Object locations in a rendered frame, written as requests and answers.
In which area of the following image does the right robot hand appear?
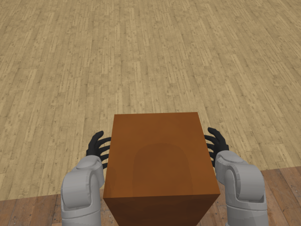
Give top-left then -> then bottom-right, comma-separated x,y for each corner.
204,127 -> 229,168

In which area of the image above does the left robot forearm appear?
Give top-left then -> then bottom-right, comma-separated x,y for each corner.
61,155 -> 105,226

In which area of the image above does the right robot forearm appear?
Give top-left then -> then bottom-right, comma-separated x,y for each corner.
215,150 -> 269,226

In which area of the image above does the left robot hand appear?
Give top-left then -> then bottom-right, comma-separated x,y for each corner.
86,131 -> 111,169

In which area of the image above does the carton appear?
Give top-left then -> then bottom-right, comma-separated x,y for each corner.
103,112 -> 221,226

